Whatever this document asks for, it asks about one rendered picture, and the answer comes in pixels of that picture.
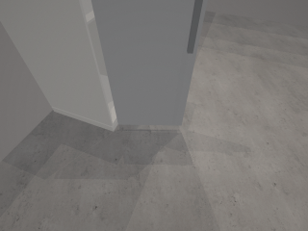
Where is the handle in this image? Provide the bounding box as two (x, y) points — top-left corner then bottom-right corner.
(187, 0), (203, 54)

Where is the fridge door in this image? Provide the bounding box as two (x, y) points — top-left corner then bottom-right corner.
(91, 0), (208, 126)

